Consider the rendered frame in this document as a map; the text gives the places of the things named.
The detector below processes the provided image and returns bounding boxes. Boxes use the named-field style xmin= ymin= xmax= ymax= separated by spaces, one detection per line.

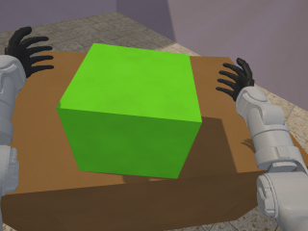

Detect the left robot forearm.
xmin=0 ymin=55 xmax=27 ymax=145

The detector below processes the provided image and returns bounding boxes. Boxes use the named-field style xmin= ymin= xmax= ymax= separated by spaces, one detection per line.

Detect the pedestal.
xmin=0 ymin=51 xmax=308 ymax=231

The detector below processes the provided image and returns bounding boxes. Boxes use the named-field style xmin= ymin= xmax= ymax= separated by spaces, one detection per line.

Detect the right robot forearm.
xmin=235 ymin=86 xmax=308 ymax=175

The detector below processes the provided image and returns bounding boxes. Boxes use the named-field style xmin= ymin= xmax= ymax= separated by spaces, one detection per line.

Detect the robot left upper arm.
xmin=0 ymin=145 xmax=19 ymax=231

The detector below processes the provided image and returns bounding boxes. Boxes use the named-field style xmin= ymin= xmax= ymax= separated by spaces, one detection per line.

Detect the carton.
xmin=56 ymin=43 xmax=202 ymax=179

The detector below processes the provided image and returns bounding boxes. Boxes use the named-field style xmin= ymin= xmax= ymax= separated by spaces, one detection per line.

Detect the robot right upper arm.
xmin=256 ymin=171 xmax=308 ymax=231

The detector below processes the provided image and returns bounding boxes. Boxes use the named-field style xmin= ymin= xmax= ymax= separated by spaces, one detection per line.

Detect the robot left hand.
xmin=5 ymin=26 xmax=54 ymax=78

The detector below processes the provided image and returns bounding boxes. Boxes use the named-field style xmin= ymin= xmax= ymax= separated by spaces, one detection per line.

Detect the robot right hand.
xmin=216 ymin=58 xmax=255 ymax=102

